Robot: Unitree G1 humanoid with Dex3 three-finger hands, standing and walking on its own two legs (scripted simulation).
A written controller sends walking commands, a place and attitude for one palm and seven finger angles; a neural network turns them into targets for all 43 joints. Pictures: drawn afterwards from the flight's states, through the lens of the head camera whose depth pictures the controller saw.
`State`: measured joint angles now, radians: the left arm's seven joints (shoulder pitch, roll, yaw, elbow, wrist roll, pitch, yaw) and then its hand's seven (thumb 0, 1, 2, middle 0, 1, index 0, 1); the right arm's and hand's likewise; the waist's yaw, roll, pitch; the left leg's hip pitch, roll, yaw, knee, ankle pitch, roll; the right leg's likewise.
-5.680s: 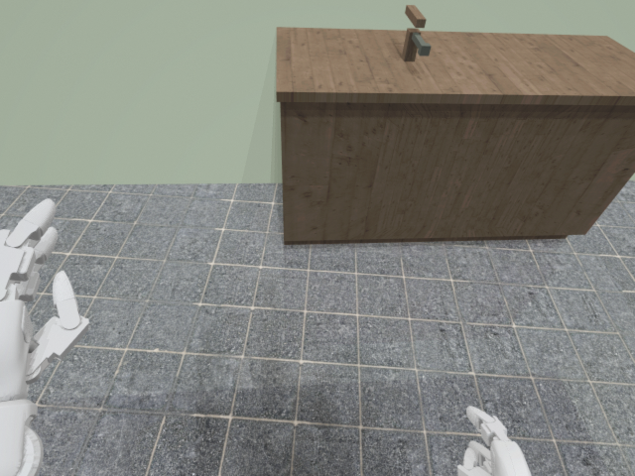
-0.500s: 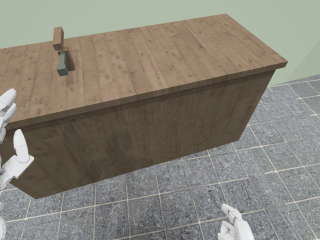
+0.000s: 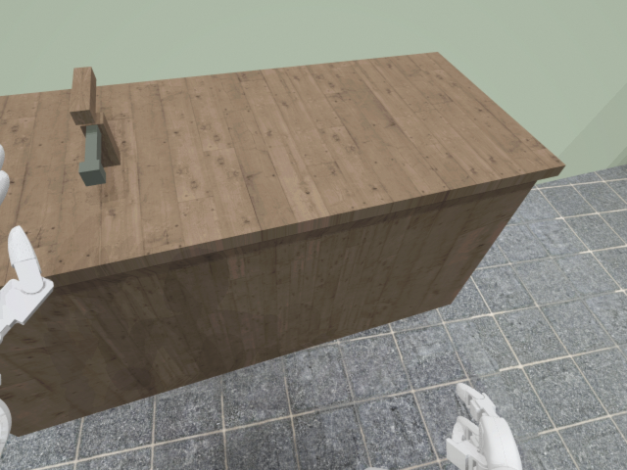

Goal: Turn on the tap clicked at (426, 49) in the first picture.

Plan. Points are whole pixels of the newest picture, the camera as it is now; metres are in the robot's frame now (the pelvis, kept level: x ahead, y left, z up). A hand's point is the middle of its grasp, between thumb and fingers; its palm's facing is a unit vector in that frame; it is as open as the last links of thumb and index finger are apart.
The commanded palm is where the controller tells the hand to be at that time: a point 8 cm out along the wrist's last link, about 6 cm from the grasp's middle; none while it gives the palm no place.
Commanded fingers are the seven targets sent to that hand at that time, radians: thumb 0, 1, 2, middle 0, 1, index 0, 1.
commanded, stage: take the last steps up to it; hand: left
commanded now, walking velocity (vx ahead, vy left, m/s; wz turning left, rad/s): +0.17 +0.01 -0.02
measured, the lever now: (92, 172) +0.50 +0.37 +0.06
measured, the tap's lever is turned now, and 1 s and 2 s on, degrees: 0 0 0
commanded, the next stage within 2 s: come to a stop and stand still in 0.22 s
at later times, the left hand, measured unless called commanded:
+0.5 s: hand (134, 244) +0.29 +0.20 +0.18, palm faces +0.37 -0.82 -0.44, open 7.4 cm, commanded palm +0.23 +0.25 +0.18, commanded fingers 0.00 0.90 0.90 -0.20 -0.30 -0.20 -0.30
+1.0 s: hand (81, 235) +0.28 +0.24 +0.20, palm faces +0.43 -0.79 -0.43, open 7.4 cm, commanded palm +0.20 +0.25 +0.18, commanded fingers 0.00 0.90 0.90 -0.20 -0.30 -0.20 -0.30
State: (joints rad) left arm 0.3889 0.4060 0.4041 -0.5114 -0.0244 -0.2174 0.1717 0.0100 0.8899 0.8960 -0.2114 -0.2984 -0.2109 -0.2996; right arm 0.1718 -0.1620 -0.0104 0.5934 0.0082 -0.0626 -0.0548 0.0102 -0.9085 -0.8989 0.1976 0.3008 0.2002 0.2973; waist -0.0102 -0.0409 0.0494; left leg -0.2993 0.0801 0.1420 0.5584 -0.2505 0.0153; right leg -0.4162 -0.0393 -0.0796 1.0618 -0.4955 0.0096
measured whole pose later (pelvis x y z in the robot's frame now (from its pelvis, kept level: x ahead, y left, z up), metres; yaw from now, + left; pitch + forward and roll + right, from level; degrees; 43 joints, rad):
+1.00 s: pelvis +0.03 -0.02 +0.00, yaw -2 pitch -3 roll -1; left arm 0.27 0.41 0.44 -0.34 -0.05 -0.16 0.09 0.01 0.90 0.90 -0.20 -0.30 -0.20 -0.30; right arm 0.21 -0.21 0.02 0.58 0.02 -0.12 0.00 0.01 -0.90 -0.90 0.21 0.30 0.21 0.30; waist 0.02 0.06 0.08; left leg -0.31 0.08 0.08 0.51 -0.16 0.00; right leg -0.23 0.02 -0.06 0.49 -0.22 -0.02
